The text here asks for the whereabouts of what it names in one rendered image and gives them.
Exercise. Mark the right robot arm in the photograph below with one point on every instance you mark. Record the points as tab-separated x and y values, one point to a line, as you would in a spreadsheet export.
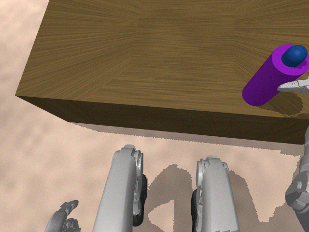
297	195

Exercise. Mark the right robot hand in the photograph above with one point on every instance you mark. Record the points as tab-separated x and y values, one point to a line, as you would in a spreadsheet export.
300	85

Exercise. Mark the bottle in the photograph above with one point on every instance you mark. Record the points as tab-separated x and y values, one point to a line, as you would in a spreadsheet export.
286	63

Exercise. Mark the left robot foot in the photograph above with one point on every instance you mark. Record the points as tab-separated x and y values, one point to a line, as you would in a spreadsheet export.
138	219

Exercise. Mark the left robot hand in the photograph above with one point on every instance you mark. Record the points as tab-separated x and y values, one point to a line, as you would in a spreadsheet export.
59	222

